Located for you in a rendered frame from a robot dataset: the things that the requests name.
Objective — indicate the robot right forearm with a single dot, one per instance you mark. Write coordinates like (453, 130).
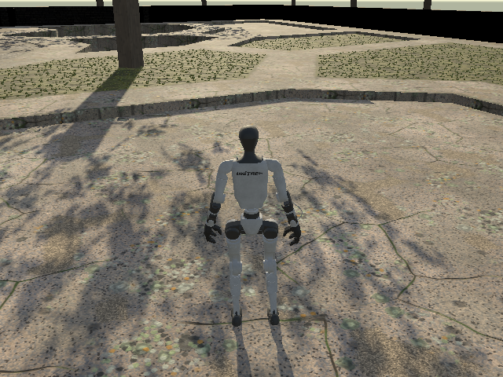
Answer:
(289, 211)

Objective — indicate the robot left forearm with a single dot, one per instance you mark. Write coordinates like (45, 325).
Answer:
(213, 212)

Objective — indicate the robot right hand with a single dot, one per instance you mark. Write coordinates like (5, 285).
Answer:
(296, 233)

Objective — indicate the right robot foot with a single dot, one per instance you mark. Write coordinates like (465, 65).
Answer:
(274, 318)

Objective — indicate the robot right upper arm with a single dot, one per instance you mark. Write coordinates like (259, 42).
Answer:
(279, 179)

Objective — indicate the robot left upper arm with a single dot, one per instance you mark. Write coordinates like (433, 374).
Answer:
(221, 179)

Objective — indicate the right robot shin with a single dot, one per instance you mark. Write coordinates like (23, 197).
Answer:
(271, 286)

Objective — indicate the robot left hand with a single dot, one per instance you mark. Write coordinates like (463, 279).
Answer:
(208, 231)

